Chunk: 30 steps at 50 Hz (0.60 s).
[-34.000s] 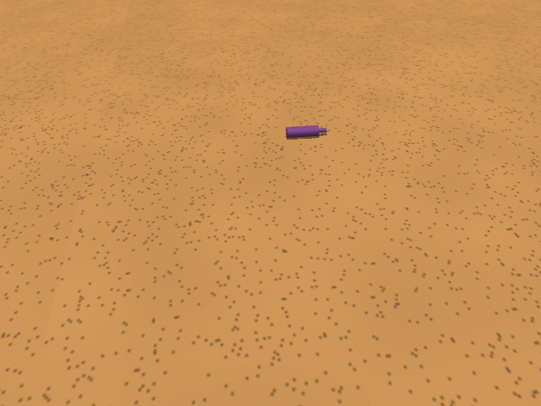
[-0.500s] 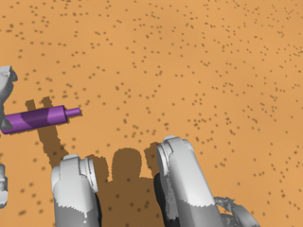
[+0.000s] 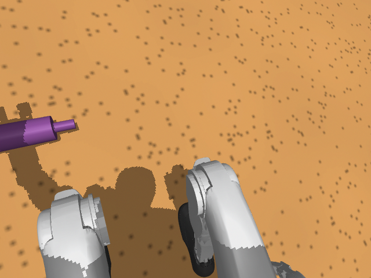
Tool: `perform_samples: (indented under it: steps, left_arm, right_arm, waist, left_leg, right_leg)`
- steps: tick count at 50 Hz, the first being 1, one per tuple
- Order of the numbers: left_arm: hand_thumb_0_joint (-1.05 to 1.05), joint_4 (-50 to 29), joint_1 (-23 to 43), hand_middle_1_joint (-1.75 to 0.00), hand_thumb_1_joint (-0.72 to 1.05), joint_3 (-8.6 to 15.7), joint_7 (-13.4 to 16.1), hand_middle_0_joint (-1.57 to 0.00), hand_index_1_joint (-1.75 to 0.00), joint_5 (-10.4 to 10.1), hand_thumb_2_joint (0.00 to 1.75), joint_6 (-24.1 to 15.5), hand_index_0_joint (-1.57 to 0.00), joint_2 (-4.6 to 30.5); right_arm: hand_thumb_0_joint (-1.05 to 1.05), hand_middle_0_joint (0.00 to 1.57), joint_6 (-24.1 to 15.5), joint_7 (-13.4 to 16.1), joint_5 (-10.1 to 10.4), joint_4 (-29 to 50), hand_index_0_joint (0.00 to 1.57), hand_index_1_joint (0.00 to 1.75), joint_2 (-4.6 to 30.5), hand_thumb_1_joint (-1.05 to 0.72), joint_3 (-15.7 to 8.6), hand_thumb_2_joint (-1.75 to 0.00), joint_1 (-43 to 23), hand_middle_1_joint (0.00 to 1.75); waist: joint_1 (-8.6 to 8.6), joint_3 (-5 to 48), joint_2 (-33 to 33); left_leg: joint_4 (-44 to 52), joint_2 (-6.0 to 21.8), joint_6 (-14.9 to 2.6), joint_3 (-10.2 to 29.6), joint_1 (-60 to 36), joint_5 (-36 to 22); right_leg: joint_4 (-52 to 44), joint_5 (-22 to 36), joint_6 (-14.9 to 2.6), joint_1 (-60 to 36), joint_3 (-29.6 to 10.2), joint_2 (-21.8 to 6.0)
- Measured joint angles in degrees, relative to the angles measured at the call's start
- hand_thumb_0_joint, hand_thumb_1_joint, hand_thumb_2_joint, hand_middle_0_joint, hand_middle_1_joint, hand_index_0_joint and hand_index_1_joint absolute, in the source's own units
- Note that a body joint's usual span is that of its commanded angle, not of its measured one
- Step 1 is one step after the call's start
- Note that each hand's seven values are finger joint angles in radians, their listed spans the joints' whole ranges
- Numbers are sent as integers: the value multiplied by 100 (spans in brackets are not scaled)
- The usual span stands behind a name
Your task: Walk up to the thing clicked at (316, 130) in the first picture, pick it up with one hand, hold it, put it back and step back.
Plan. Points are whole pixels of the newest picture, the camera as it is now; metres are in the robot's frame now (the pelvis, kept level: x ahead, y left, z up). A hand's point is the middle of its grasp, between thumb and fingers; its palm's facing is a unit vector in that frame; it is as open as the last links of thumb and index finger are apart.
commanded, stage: home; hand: left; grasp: from above
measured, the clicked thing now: (21, 134) +0.49 +0.29 -0.29
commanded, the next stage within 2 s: none
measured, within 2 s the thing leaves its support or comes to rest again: neither
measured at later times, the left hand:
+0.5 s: hand out of the picture +0.34 +0.30 +0.04, palm faces -0.27 -0.59 -0.76, open 8.1 cm
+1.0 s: hand out of the picture +0.25 +0.22 +0.25, palm faces +0.15 -0.94 -0.30, open 7.4 cm
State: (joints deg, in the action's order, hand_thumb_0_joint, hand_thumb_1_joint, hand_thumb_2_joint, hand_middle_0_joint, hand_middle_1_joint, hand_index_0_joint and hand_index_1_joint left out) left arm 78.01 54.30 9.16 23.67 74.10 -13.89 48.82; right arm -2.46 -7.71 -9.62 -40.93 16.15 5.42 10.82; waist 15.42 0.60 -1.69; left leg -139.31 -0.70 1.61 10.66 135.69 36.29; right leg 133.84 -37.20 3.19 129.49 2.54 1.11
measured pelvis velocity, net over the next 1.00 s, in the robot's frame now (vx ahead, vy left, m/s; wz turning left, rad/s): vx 0.05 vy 0.00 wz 0.15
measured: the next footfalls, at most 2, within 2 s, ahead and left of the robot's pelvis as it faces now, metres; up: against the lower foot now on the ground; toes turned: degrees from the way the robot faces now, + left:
none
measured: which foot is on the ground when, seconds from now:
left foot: down 0.00-1.00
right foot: down 0.00-1.00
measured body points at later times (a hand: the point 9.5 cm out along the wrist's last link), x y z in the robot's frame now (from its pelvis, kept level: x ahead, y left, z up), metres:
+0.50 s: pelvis +0.01 +0.00 +0.15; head +0.18 +0.06 +0.56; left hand +0.35 +0.33 +0.09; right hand +0.18 -0.25 +0.04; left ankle +0.08 +0.13 -0.29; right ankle +0.11 -0.14 -0.29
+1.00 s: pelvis +0.05 +0.00 +0.33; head +0.13 +0.03 +0.77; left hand +0.24 +0.27 +0.27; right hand +0.25 -0.21 +0.25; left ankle +0.08 +0.13 -0.29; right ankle +0.11 -0.14 -0.29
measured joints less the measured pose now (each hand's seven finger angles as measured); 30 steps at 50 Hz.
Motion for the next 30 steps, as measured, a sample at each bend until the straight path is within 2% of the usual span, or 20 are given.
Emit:
perform_samples:
  steps: [4,8,12,18,21,24,30]
  left_arm:
    - [0,-269,-38,-87,-36,-100,-251,-18,-86,-306,91,398,-18,-194]
    - [0,-748,-303,-73,-23,-191,-801,-20,-73,-779,87,701,-20,-474]
    - [0,-1690,-980,-58,-2,-282,-1446,-21,-59,-1543,83,929,-20,-815]
    - [0,-3360,-2269,-41,38,-359,-2146,-20,-41,-2896,83,1249,-21,-1330]
    - [0,-4078,-2874,-36,57,-387,-2309,-21,-36,-3467,85,1394,-21,-1569]
    - [0,-4636,-3398,-33,70,-445,-2349,-21,-33,-3932,87,1551,-21,-1787]
    - [1,-5492,-4281,-31,83,-541,-2291,-21,-31,-4803,89,2048,-21,-2219]
  right_arm:
    - [0,20,25,-36,142,-27,20,29,-111,-90,-137,-89,6,30]
    - [0,20,135,-69,339,54,20,29,-164,-89,-275,-89,23,30]
    - [0,20,304,-57,543,209,20,29,-153,-89,-397,-89,48,30]
    - [0,20,466,81,746,459,20,29,-53,-90,-544,-89,-48,30]
    - [0,20,483,187,828,575,20,29,-8,-90,-630,-89,-168,30]
    - [0,20,443,313,903,668,20,29,22,-90,-674,-89,-329,30]
    - [0,20,252,583,1019,843,20,29,-39,-90,-670,-89,-636,30]
  waist:
    - [-78,260,159]
    - [-248,476,344]
    - [-493,670,473]
    - [-848,889,468]
    - [-1000,963,417]
    - [-1112,1007,371]
    - [-1230,1055,329]
  left_leg:
    - [192,37,-57,-93,-88,89]
    - [540,71,-109,-191,-392,173]
    - [1007,111,-139,-275,-857,224]
    - [1793,156,-143,-369,-1635,156]
    - [2173,172,-134,-401,-2027,94]
    - [2544,174,-119,-430,-2446,31]
    - [3313,177,-83,-478,-3377,-92]
  right_leg:
    - [-176,-87,14,-81,-53,-24]
    - [-505,-168,40,-373,-97,-69]
    - [-956,-195,66,-808,-120,-107]
    - [-1703,-104,51,-1527,-129,-150]
    - [-2064,-34,33,-1893,-124,-166]
    - [-2409,25,17,-2293,-119,-191]
    - [-3125,136,-12,-3186,-103,-237]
